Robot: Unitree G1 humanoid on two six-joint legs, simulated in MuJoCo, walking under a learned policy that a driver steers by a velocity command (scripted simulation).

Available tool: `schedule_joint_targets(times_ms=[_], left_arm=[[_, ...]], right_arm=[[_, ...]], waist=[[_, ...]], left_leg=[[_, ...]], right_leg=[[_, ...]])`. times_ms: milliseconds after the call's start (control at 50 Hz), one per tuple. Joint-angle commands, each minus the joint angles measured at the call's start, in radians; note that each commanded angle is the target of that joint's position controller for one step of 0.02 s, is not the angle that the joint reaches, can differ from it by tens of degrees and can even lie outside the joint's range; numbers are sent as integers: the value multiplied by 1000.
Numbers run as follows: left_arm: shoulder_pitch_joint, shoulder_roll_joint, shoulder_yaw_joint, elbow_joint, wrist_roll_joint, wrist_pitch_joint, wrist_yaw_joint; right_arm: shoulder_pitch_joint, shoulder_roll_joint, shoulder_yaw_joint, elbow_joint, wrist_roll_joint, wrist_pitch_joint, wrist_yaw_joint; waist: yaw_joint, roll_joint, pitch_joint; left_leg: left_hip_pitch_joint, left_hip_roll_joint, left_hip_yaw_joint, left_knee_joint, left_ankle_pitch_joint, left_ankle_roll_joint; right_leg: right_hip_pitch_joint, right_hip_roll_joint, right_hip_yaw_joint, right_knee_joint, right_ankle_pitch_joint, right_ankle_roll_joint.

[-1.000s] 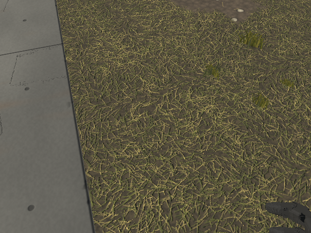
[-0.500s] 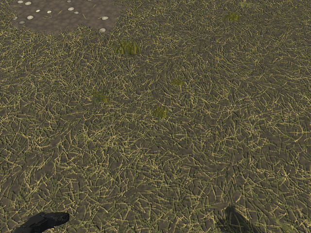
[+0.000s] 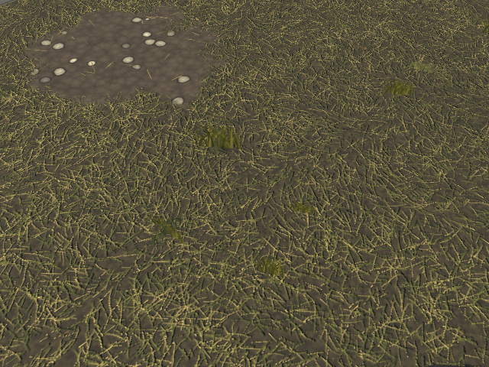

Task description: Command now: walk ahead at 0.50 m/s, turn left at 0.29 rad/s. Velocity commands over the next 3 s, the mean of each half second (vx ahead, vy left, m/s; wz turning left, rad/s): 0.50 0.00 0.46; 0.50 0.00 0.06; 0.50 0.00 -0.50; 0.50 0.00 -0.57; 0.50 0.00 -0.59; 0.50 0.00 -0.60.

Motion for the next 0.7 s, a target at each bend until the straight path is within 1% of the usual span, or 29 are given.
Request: schedule_joint_targets(times_ms=[20, 40, 60, 80, 100, 120, 140, 160, 180, 220, 240, 280, 320, 360, 400, 420, 460, 480, 500, 520, 540, 560, 580, 600, 620, 640, 660, 680, 700], left_arm=[[-18, 182, 48, -41, 2, 8, 14], [-24, 170, 40, -52, 5, 12, 22], [56, 107, 18, -89, 23, -2, 24], [83, 57, -4, -83, 25, -28, 9], [13, 136, 11, -100, -5, -56, -10], [-82, 142, 9, -129, -28, -72, -18], [-134, 131, 6, -143, -15, -81, -16], [-143, 137, 14, -144, 9, -78, -9], [-127, 130, 16, -146, 17, -71, -8], [-96, 108, 13, -142, 23, -55, -4], [-108, 96, 9, -145, 24, -48, -1], [-179, 75, 0, -163, 24, -43, 3], [-255, 54, -8, -176, 22, -48, -1], [-322, 48, -11, -188, 12, -56, -9], [-367, 62, -6, -200, 2, -63, -17], [-376, 73, -2, -203, -1, -67, -20], [-368, 98, 10, -201, -5, -76, -25], [-337, 111, 17, -194, -7, -80, -24], [-263, 128, 29, -174, -5, -84, -20], [-151, 162, 44, -158, 9, -89, -13], [9, 217, 57, -141, 16, -85, -5], [60, 272, 73, -89, 15, -69, -17], [25, 160, 50, -109, -6, -67, -22], [-14, 108, 35, -110, -5, -63, -19], [-55, 100, 27, -112, 7, -58, -22], [-77, 85, 22, -102, 10, -55, -22], [-85, 75, 16, -96, 17, -56, -21], [-83, 70, 14, -87, 13, -58, -22], [-78, 74, 14, -77, 4, -58, -24]], right_arm=[[53, -145, -52, -59, -6, -12, 2], [190, -189, -75, -28, -8, -8, -7], [307, -289, -99, -27, -15, -5, -17], [333, -257, -92, -16, 5, -3, -13], [312, -197, -73, -23, 10, 2, -18], [266, -178, -69, -38, 1, 6, -24], [217, -170, -66, -47, -8, 8, -27], [182, -146, -57, -58, -14, 6, -31], [164, -145, -54, -72, -20, 7, -34], [160, -149, -57, -76, -13, 8, -42], [167, -160, -60, -74, -11, 8, -48], [187, -184, -69, -64, -4, 11, -61], [212, -188, -71, -53, 2, 20, -70], [251, -190, -73, -39, 6, 30, -77], [284, -188, -74, -27, 11, 38, -80], [294, -182, -73, -23, 12, 43, -81], [292, -179, -76, -23, 10, 50, -85], [281, -180, -78, -26, 8, 53, -85], [263, -165, -73, -33, 6, 54, -84], [253, -125, -58, -47, 0, 51, -79], [280, -62, -35, -64, -25, 47, -79], [433, -33, -23, -85, 13, 36, -77], [405, -136, -39, -43, 22, 35, -80], [286, -174, -51, -56, 13, 37, -78], [223, -159, -50, -69, 1, 37, -78], [181, -146, -51, -85, -9, 32, -74], [181, -126, -49, -90, -5, 30, -67], [184, -106, -43, -93, -4, 28, -63], [182, -88, -38, -96, -9, 26, -60]], waist=[[-83, -107, -68], [-151, -81, -154], [-145, 92, -291], [-130, 251, -380], [-163, 144, -308], [-163, 63, -191], [-132, -26, -89], [-102, -43, -57], [-75, -14, -46], [-52, 12, -42], [-52, 11, -34], [-71, 12, -13], [-99, 26, -9], [-128, 38, -13], [-141, 44, -10], [-140, 48, -12], [-122, 69, -13], [-102, 87, -18], [-58, 90, -47], [-1, 65, -146], [43, -72, -298], [-36, -420, -352], [-3, -254, -247], [23, -159, -122], [9, -91, -61], [-4, -86, -13], [-28, -112, -4], [-41, -135, -7], [-51, -141, -10]], left_leg=[[157, -70, 59, -12, -80, 64], [381, -69, 25, -16, -29, 97], [752, 162, -363, -18, -35, 234], [950, 301, -805, -195, -189, 365], [926, 285, -767, -238, -343, 314], [800, 250, -638, -251, -338, 276], [648, 213, -544, -271, -242, 256], [552, 180, -476, -287, -136, 241], [490, 158, -451, -305, -59, 244], [424, 138, -398, -325, 40, 255], [392, 127, -368, -331, 75, 256], [345, 94, -314, -336, 95, 233], [306, 51, -272, -321, 65, 192], [296, 43, -283, -306, 21, 168], [339, 59, -331, -274, -22, 160], [377, 70, -364, -248, -42, 154], [442, 95, -426, -193, -46, 142], [454, 101, -447, -161, -21, 133], [442, 77, -439, -101, 23, 113], [385, 30, -392, 62, 27, 82], [255, -52, -278, 339, -222, 43], [-96, -139, -184, 617, -605, -8], [-185, -59, -216, 709, -548, -20], [-201, -34, -189, 718, -451, -25], [-174, -8, -162, 695, -391, -30], [-167, 13, -158, 643, -353, -32], [-124, 34, -149, 605, -331, -31], [-98, 42, -127, 561, -328, -33], [-87, 49, -102, 513, -334, -39]], right_leg=[[19, -277, 14, 213, 1029, -85], [-84, -233, -30, 418, 1032, -49], [-424, -129, -69, 793, 649, 21], [-704, 37, 28, 1047, -130, 70], [-820, -34, 132, 1105, -118, 51], [-844, -79, 114, 1067, -46, 38], [-835, -114, 94, 973, 7, 33], [-780, -145, 91, 883, 49, 37], [-731, -150, 88, 845, 68, 48], [-700, -156, 71, 763, 78, 79], [-698, -152, 59, 714, 103, 95], [-691, -138, 45, 573, 230, 121], [-628, -108, 40, 418, 381, 130], [-566, -74, 33, 314, 480, 131], [-552, -60, 50, 254, 483, 124], [-549, -57, 64, 223, 462, 116], [-527, -57, 81, 184, 390, 93], [-486, -58, 77, 172, 349, 74], [-378, -61, 61, 128, 353, 46], [-173, -138, 110, 144, 344, -3], [85, -314, 302, 164, 297, -66], [301, -494, 770, 70, 53, -229], [223, -465, 769, 21, -141, -200], [103, -411, 594, 12, -90, -157], [-6, -368, 486, -5, 48, -143], [-81, -336, 414, -25, 155, -148], [-133, -309, 352, -46, 224, -144], [-162, -290, 327, -63, 272, -153], [-178, -283, 307, -74, 321, -169]])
